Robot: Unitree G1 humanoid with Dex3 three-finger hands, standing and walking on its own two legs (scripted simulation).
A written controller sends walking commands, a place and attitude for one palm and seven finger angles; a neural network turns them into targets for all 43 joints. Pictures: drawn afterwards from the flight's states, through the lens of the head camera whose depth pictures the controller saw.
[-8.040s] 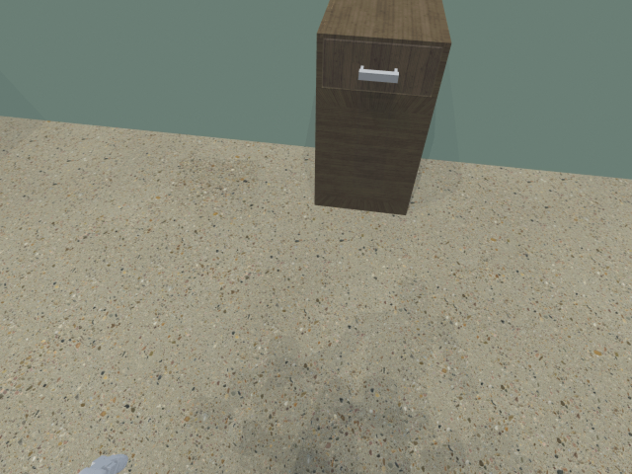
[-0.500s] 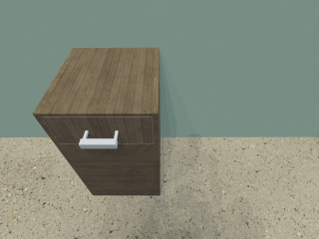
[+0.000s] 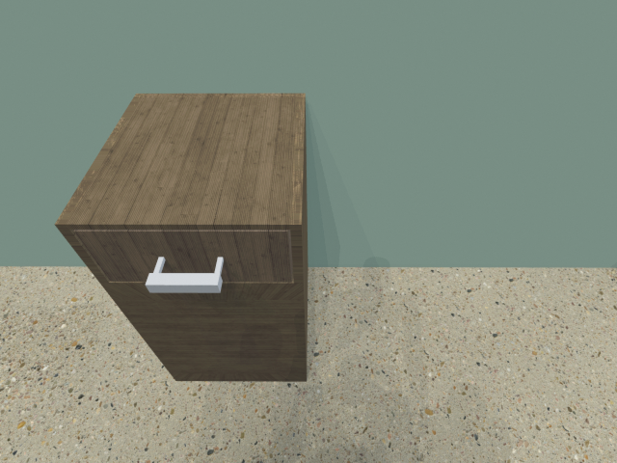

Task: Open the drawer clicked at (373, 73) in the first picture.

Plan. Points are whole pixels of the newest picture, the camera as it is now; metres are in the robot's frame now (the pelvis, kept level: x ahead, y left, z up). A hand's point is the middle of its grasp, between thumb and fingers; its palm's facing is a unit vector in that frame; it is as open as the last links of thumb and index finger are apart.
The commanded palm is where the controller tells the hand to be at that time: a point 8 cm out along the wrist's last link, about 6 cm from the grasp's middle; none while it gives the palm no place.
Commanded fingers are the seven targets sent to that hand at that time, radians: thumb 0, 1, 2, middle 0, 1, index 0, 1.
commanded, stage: look again from close up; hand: left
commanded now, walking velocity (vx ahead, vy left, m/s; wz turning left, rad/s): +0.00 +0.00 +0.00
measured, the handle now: (187, 272) +0.45 +0.26 -0.10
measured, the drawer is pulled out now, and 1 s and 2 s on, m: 0.00 0.00 0.00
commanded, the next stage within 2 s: shuffle to correct the standing spot in 0.50 s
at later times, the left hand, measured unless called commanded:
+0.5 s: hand out of the picture -0.04 +0.17 -0.17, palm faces +0.07 -0.98 -0.20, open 7.4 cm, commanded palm none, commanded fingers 0.00 0.90 0.90 -0.20 -0.30 -0.20 -0.30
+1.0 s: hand out of the picture -0.03 +0.21 -0.18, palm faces +0.06 -0.96 -0.28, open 7.4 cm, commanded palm none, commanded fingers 0.00 0.90 0.90 -0.20 -0.30 -0.20 -0.30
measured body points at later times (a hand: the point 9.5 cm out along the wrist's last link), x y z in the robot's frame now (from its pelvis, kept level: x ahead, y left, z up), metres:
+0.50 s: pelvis +0.00 +0.00 +0.00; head +0.01 -0.01 +0.45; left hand -0.04 +0.22 -0.15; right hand +0.00 -0.22 -0.16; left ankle +0.00 +0.17 -0.74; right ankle -0.10 -0.09 -0.74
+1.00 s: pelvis -0.05 +0.02 -0.01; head -0.01 +0.00 +0.44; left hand -0.03 +0.26 -0.15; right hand +0.01 -0.23 -0.17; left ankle +0.00 +0.16 -0.73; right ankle -0.10 -0.09 -0.74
